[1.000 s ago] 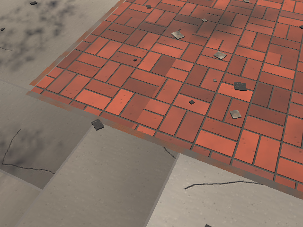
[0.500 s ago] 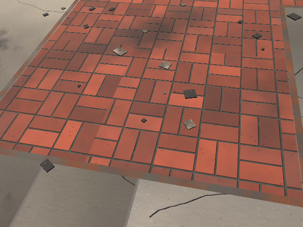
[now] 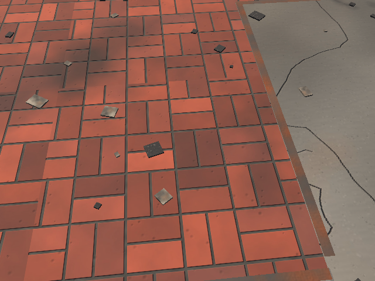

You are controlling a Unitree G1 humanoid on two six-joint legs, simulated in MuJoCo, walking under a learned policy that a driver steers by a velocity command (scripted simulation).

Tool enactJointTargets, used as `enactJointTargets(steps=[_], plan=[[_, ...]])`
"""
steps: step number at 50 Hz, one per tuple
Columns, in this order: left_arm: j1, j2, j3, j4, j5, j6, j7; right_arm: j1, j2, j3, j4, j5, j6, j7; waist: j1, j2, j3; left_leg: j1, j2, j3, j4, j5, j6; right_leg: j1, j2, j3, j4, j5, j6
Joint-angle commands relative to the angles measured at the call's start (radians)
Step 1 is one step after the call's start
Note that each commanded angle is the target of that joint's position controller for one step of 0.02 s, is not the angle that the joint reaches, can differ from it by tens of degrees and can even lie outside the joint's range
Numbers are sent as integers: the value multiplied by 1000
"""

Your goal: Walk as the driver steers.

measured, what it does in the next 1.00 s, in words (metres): walks ahead: right foot, then left foot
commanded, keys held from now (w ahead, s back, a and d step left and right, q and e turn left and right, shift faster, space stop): w+e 0.28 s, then w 0.32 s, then w+q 0.40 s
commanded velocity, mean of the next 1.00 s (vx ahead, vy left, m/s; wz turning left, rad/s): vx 0.50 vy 0.00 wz -0.18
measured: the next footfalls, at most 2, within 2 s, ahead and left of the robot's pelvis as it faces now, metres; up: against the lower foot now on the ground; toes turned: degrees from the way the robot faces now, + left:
right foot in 0.38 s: +0.34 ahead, -0.19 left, +0.00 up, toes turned -15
left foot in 0.96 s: +0.71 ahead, -0.05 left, +0.00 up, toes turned -6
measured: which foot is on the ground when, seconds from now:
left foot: down 0.00-0.38, up 0.40-0.94, down 0.96-1.00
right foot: up 0.00-0.36, down 0.38-0.94, up 0.96-1.00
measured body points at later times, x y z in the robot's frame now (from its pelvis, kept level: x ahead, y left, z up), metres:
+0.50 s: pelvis +0.26 -0.09 -0.01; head +0.30 -0.12 +0.44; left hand +0.48 +0.12 -0.10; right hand +0.28 -0.38 -0.14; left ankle +0.18 +0.08 -0.63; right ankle +0.30 -0.18 -0.74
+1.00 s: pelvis +0.56 -0.11 -0.02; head +0.60 -0.11 +0.42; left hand +0.63 +0.16 -0.15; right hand +0.71 -0.38 -0.12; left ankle +0.67 -0.05 -0.74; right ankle +0.33 -0.19 -0.68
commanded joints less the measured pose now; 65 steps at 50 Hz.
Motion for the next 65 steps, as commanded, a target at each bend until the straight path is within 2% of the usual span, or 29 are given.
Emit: enactJointTargets(steps=[1, 5, 9, 14, 16, 17, 18, 19, 20, 21, 22, 24, 26, 29, 36, 41, 43, 45, 47, 48, 49, 50, 51, 52, 53, 54, 57, 61, 65], plan=[[32, 29, 12, -80, -4, 5, -6, 27, -86, -24, -23, 1, -16, 4, 2, 103, -43, 156, 286, -252, -255, 53, 169, -177, -119, 29, -5, 61, 5], [-59, 30, 8, -143, 8, 13, -8, 48, -136, -42, 3, 4, -18, 2, -5, 73, -10, 176, 304, -131, -286, 178, 189, -280, -139, 31, -138, 184, 22], [-180, 24, -1, -188, 7, -3, -36, 67, -165, -46, 11, 7, 0, -4, -47, 72, 9, 215, 273, 6, -267, 225, 151, -255, -121, -34, -375, 377, 15], [-311, 33, -3, -266, 3, 1, -67, 131, -208, -55, 32, 30, 30, -8, -86, 85, 48, 340, 319, 61, -215, 229, 113, -245, -90, -112, -536, 303, -18], [-292, 50, 7, -281, 9, 3, -71, 140, -226, -59, 40, 38, 44, -10, -55, 104, 25, 369, 333, 81, -127, 450, 100, -156, -38, -150, -573, 187, -55], [-227, 74, 21, -272, 12, 4, -68, 135, -239, -61, 41, 39, 51, -12, -8, 120, -20, 370, 327, 100, -21, 619, 90, -49, 5, -177, -593, 149, -79], [-67, 115, 48, -227, 12, 4, -63, 121, -233, -56, 39, 39, 58, -15, 85, 104, -101, 322, 293, 136, 171, 719, 67, 168, 59, -202, -665, 206, -110], [118, 189, 82, -174, 12, 10, -45, 134, -191, -38, 28, 22, 55, -19, 160, 40, -202, 108, 252, 148, 438, 542, 27, 488, 9, -89, -660, 257, -151], [141, 326, 101, -167, 12, 7, -34, 247, -45, 11, -21, -12, 30, -1, 53, -253, -302, -350, 80, 113, 837, -338, -39, 844, -292, 460, -730, 161, -321], [196, 243, 76, -181, 15, -4, -38, 195, -120, 0, -3, 28, -7, 12, 117, -158, -465, -434, 43, -121, 988, -452, -28, 883, -379, 735, -901, 87, -374], [148, 193, 58, -169, 27, -15, -45, 80, -177, -19, -38, 69, -17, 16, 125, -93, -310, -519, 89, -132, 1006, -367, -12, 793, -341, 564, -906, 172, -311], [-10, 124, 36, -186, 22, -22, -47, 29, -153, -13, -42, 36, -15, 2, 46, 1, -153, -441, 171, -121, 863, -215, -3, 494, -260, 312, -914, 359, -244], [-66, 88, 23, -193, 33, -32, -47, 83, -142, -20, -27, 27, 14, 3, -16, -19, -126, -320, 201, -134, 789, -148, -9, 349, -213, 219, -978, 410, -228], [-48, 112, 29, -163, 28, -52, -41, 76, -103, -16, -27, 14, 43, -2, -33, -1, -78, -331, 196, -119, 689, -65, -38, 289, -195, 127, -1044, 485, -236], [27, 130, 30, -92, 36, -50, -14, -103, -61, -2, -70, 26, 41, 17, 44, -22, 12, -391, 153, -93, 317, 286, -35, 359, -168, -51, -1096, 414, -158], [72, 141, 36, -37, 31, -39, -9, -205, -57, 3, -128, 33, 35, 47, 85, -11, 61, -465, 114, -89, 200, 222, 7, 528, -231, -105, -1055, 455, -139], [61, 149, 38, -29, 26, -27, -2, -214, -59, 3, -149, 31, 31, 63, 76, -20, 55, -460, 98, -64, 180, 141, 31, 583, -252, -125, -1001, 572, -122], [28, 175, 44, -39, 27, -15, 9, -161, -84, -8, -155, 28, 33, 70, 36, -57, -5, -339, 40, 2, 183, 41, 65, 598, -244, -162, -884, 908, -93], [-1, 192, 44, -51, 26, 2, 22, 63, -154, -49, -112, 27, 40, 60, -88, -57, -142, -21, -44, 46, 141, 39, 117, 532, -196, -219, -569, 1134, -47], [10, 175, 32, -71, 35, -4, 29, 223, -231, -78, -88, 25, 47, 43, -155, 31, -244, 291, 72, -151, 130, 84, 178, 298, -156, -227, -271, 869, -7], [142, 21, -17, -106, 60, -34, 4, 248, -318, -93, -90, 28, 43, 39, -48, 302, -362, 671, 339, -723, 65, -59, 384, -168, 67, -151, 110, -103, 65], [57, 100, -8, -106, 31, -73, -14, 286, -232, -72, -92, 31, 43, 35, -122, 218, -449, 748, 360, -899, -69, -167, 388, -294, 70, 42, 223, -207, 46], [-41, 143, 2, -143, -4, -94, -24, 244, -193, -63, -98, 26, 43, 29, -132, 170, -299, 652, 332, -745, -88, -129, 332, -370, 14, 48, 205, -126, 26], [-88, 134, -4, -160, 4, -104, -19, 175, -174, -56, -116, 28, 43, 26, -95, 59, -206, 492, 293, -629, -94, -38, 299, -345, -31, 32, 120, -46, 18], [-114, 136, 2, -163, 29, -104, -11, 113, -150, -49, -135, 26, 45, 25, -55, 7, -135, 341, 258, -548, -111, 80, 282, -292, -57, 18, 34, -12, 26], [-96, 142, 10, -168, 40, -93, -9, 82, -133, -41, -153, 14, 45, 22, -17, 26, -118, 245, 233, -500, -135, 161, 280, -219, -78, 22, -9, 9, 33], [-62, 107, 5, -173, 50, -58, -3, 69, -146, -46, -161, 19, 44, 12, 21, 57, -79, 100, 194, -412, -177, 273, 286, -165, -89, -10, -143, 32, 76], [-199, 61, -14, -209, 53, -50, 0, 113, -181, -56, -147, 32, 54, -11, -24, 85, -48, 11, 115, -311, -168, 239, 225, -119, -45, -42, -435, 286, 111], [-322, 67, -13, -236, 31, -64, -16, 181, -184, -57, -128, 38, 72, -20, -81, 123, -56, 48, 116, -363, -114, 119, 186, -41, 16, -40, -645, 414, 111]])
